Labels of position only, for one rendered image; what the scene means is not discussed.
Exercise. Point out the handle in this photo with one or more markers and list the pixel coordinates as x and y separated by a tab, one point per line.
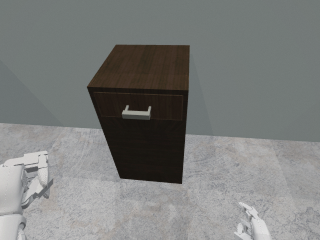
138	115

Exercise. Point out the robot right hand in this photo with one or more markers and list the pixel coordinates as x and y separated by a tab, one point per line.
255	230

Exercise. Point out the drawer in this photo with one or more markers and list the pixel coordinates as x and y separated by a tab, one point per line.
163	106

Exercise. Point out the left robot forearm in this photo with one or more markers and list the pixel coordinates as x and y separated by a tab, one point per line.
12	226

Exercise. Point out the cabinet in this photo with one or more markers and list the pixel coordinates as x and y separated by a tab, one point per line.
145	150

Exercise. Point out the robot left hand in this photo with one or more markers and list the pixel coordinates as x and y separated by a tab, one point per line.
14	180

